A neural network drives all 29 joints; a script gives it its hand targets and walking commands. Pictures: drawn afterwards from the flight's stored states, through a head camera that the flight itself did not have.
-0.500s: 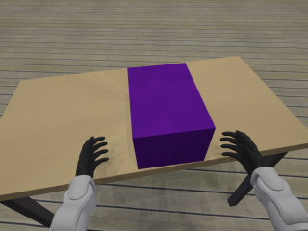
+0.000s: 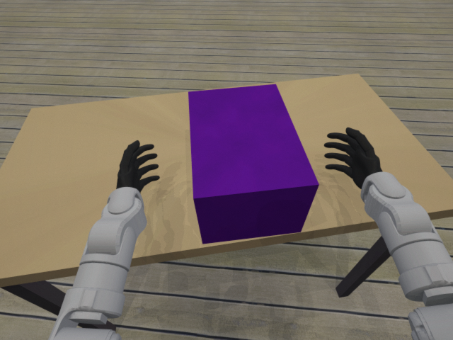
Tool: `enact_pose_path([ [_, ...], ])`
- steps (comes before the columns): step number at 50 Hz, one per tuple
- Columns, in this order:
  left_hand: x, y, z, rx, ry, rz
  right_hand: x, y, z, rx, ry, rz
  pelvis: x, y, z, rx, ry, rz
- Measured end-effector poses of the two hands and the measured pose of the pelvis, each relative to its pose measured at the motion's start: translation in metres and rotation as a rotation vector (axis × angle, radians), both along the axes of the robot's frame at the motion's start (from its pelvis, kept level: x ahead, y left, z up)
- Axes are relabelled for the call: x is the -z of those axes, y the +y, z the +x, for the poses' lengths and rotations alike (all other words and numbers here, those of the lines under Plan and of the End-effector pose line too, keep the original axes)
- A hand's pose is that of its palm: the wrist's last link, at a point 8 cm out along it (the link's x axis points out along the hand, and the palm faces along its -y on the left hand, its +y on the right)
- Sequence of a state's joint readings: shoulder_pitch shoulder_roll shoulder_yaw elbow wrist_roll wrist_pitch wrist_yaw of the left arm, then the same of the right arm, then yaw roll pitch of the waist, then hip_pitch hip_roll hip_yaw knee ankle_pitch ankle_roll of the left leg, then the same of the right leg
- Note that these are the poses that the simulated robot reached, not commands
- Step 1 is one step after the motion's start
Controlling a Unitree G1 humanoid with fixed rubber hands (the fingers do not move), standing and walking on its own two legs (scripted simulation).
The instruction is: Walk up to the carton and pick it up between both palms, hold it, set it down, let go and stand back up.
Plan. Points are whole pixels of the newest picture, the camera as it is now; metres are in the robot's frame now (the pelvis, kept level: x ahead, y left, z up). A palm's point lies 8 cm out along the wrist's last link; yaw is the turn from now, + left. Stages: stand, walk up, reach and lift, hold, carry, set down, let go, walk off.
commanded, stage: reach and lift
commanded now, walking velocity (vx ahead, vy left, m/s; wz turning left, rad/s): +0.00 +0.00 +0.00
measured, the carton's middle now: (241, 158) +0.47 -0.01 +0.04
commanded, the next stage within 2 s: none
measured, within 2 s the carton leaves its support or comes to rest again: neither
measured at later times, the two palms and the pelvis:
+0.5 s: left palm (126, 117) +0.46 +0.20 +0.17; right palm (360, 97) +0.49 -0.22 +0.18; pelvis +0.00 -0.01 +0.00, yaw +0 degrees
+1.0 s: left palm (126, 106) +0.48 +0.20 +0.18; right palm (347, 91) +0.50 -0.20 +0.18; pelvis -0.01 +0.00 +0.00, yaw +0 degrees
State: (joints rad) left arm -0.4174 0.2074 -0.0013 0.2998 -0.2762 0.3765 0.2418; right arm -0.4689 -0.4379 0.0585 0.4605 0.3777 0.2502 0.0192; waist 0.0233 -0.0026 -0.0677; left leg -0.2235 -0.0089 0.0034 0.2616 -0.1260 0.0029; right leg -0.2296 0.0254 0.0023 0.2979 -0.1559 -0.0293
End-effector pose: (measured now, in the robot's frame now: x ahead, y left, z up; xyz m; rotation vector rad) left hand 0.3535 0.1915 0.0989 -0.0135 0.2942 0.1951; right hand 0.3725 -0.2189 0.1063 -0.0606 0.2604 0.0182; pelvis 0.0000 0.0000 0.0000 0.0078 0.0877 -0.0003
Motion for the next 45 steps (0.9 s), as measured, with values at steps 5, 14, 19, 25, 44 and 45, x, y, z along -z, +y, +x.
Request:
enact_pose_path([
  [5, -0.013, 0.0, 0.024, -0.011, 0.004, 0.003, -0.014, 0.0, 0.027, 0.013, 0.006, 0.006, 0.001, -0.002, 0.0, 0.001, 0.026, 0.001],
  [14, -0.034, 0.001, 0.061, -0.026, 0.048, 0.002, -0.037, 0.001, 0.072, 0.035, 0.041, 0.015, 0.002, -0.005, 0.002, -0.005, 0.072, 0.001],
  [19, -0.049, 0.004, 0.079, -0.033, 0.061, 0.002, -0.053, 0.0, 0.092, 0.049, 0.047, 0.019, 0.003, -0.007, 0.002, -0.008, 0.1, 0.002],
  [25, -0.071, 0.009, 0.102, -0.051, 0.058, 0.008, -0.074, -0.003, 0.113, 0.077, 0.042, 0.024, 0.004, -0.008, -0.001, -0.008, 0.141, 0.004],
  [44, -0.108, 0.012, 0.133, -0.033, 0.031, 0.018, -0.102, 0.006, 0.14, 0.082, 0.026, 0.016, 0.003, -0.005, -0.01, -0.001, 0.231, 0.003],
  [45, -0.105, 0.012, 0.132, -0.032, 0.036, 0.019, -0.098, 0.007, 0.139, 0.079, 0.031, 0.014, 0.003, -0.005, -0.011, 0.0, 0.233, 0.003],
])
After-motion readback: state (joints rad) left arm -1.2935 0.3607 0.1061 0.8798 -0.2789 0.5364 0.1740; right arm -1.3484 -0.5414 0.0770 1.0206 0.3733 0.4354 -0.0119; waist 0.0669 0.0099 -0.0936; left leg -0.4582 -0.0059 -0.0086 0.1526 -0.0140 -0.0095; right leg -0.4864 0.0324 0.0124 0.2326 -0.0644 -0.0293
